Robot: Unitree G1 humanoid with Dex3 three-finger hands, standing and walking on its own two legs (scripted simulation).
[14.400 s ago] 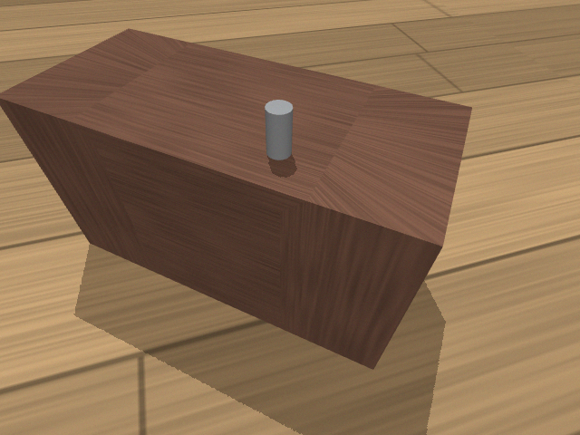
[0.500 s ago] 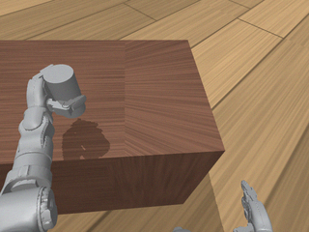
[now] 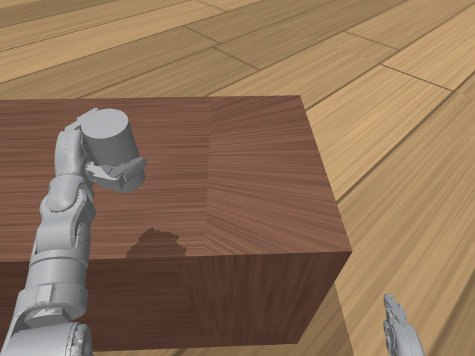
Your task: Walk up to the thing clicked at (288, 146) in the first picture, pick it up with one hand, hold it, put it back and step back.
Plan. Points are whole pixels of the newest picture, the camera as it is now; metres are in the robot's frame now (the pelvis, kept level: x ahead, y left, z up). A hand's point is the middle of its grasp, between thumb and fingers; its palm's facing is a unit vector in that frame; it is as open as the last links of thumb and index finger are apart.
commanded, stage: lift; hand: left
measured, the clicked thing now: (117, 153) +0.41 +0.18 +0.16
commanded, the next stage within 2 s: hold in 0.92 s
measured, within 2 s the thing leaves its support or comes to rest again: neither
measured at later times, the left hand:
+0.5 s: hand (100, 153) +0.35 +0.17 +0.21, palm faces +0.12 -0.99 -0.01, open 9.4 cm
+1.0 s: hand (87, 147) +0.33 +0.17 +0.24, palm faces +0.12 -0.99 +0.00, open 9.4 cm
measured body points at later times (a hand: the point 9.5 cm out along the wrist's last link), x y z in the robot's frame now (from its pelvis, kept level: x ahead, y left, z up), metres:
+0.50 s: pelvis -0.01 -0.01 +0.01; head -0.03 -0.03 +0.46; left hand +0.34 +0.23 +0.22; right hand +0.16 -0.26 -0.05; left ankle +0.00 +0.12 -0.71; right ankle +0.01 -0.14 -0.71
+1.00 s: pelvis -0.01 -0.01 +0.02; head -0.04 -0.03 +0.47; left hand +0.32 +0.23 +0.25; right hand +0.16 -0.26 -0.05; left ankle +0.00 +0.12 -0.71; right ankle +0.01 -0.14 -0.71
